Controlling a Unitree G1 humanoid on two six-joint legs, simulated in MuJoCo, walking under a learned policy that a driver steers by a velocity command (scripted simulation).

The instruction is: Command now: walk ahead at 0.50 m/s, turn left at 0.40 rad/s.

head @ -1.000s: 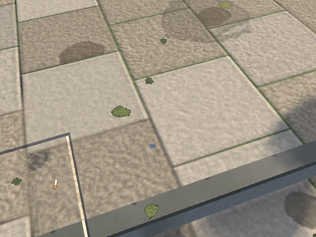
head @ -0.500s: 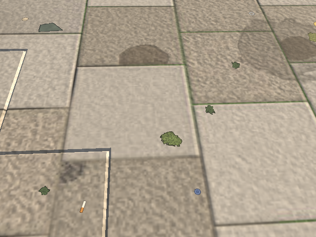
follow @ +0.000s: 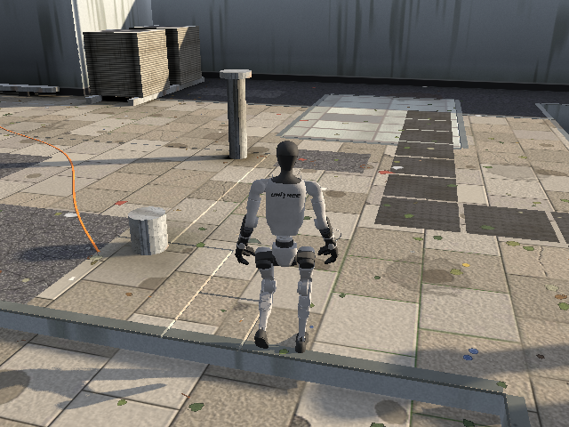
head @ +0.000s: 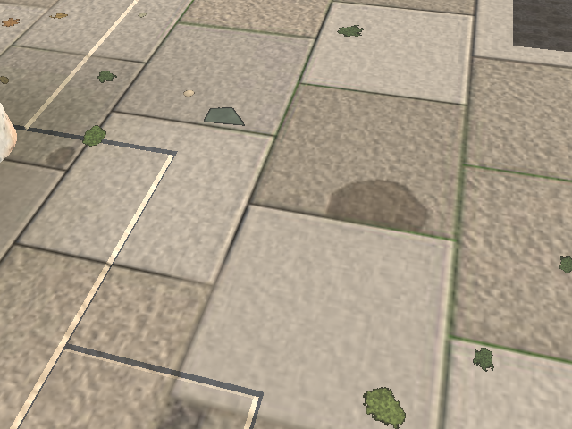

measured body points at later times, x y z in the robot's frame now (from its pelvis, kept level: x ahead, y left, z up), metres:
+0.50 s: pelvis +0.27 +0.02 +0.05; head +0.31 +0.03 +0.50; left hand +0.30 +0.29 -0.08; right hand +0.48 -0.21 -0.04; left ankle +0.36 +0.10 -0.68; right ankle +0.13 -0.13 -0.59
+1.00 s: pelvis +0.36 -0.01 +0.05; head +0.37 -0.01 +0.50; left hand +0.44 +0.25 -0.08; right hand +0.47 -0.25 -0.08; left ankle +0.36 +0.10 -0.68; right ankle +0.37 -0.14 -0.68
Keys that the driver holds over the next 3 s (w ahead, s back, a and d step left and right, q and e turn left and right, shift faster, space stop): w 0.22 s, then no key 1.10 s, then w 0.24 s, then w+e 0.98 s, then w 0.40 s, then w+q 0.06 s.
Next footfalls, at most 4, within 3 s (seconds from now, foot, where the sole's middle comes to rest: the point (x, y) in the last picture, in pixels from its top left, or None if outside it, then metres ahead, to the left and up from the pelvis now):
0.40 left None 0.40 0.11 -0.72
0.76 right None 0.41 -0.13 -0.72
2.04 right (362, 307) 0.77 -0.13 -0.72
2.52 left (318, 212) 1.09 -0.04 -0.72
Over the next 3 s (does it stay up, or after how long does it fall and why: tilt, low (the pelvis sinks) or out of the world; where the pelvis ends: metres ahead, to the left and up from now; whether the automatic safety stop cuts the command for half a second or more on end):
stays up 1.09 -0.22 0.05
